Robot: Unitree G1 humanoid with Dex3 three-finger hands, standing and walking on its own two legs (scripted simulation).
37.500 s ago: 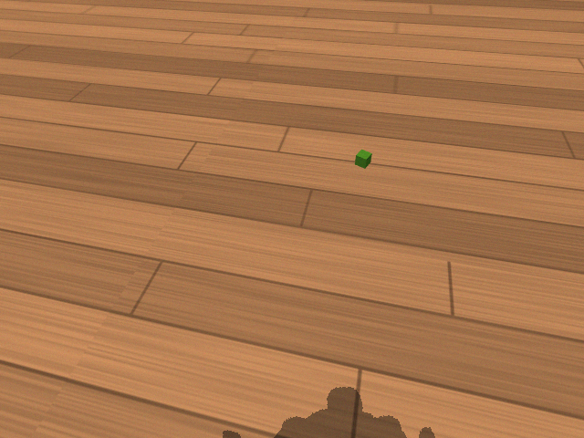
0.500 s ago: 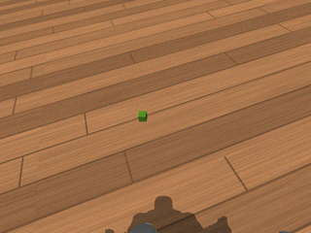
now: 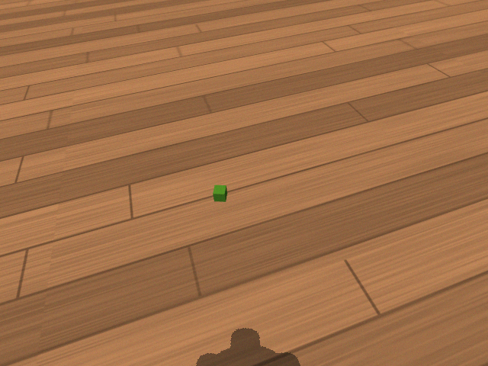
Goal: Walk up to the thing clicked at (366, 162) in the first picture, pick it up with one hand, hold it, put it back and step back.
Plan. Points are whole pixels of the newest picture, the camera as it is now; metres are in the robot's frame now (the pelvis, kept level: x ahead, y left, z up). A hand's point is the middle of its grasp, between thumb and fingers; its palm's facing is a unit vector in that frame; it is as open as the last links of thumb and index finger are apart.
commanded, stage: step back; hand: left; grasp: from above
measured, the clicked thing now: (220, 193) +1.08 +0.21 -0.73
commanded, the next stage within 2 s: stand in 0.46 s
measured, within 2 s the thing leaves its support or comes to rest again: neither
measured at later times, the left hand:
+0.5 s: hand out of the picture +0.12 +0.30 -0.15, palm faces +0.04 -0.93 -0.36, open 7.3 cm
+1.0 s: hand out of the picture +0.12 +0.27 -0.13, palm faces -0.01 -0.94 -0.34, open 7.3 cm
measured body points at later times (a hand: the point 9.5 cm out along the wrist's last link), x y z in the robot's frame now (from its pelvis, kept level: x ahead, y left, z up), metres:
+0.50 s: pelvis +0.04 +0.03 +0.01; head +0.06 +0.04 +0.46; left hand +0.12 +0.35 -0.12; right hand +0.17 -0.26 -0.12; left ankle +0.07 +0.16 -0.72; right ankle +0.03 -0.10 -0.72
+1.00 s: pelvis +0.04 +0.02 +0.02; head +0.05 +0.01 +0.47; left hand +0.12 +0.32 -0.11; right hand +0.13 -0.28 -0.11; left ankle +0.07 +0.16 -0.72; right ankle +0.03 -0.10 -0.72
